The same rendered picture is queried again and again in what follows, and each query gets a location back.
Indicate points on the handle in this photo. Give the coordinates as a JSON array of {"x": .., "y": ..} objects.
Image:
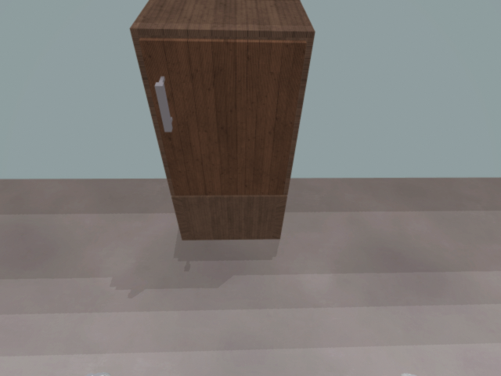
[{"x": 163, "y": 105}]

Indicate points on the cupboard door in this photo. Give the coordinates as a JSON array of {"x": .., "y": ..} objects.
[{"x": 233, "y": 103}]

